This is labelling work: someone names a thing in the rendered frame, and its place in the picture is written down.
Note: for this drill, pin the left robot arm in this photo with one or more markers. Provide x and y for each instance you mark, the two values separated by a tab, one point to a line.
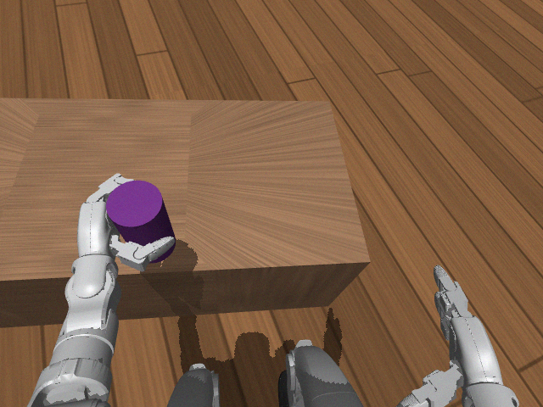
79	373

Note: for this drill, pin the right robot hand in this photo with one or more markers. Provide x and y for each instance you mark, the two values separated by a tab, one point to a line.
472	356

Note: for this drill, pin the can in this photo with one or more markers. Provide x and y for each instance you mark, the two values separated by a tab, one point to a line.
138	212

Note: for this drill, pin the left robot hand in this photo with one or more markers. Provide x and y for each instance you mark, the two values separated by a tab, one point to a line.
97	234

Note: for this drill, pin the right robot arm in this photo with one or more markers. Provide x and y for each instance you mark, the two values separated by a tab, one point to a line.
488	394

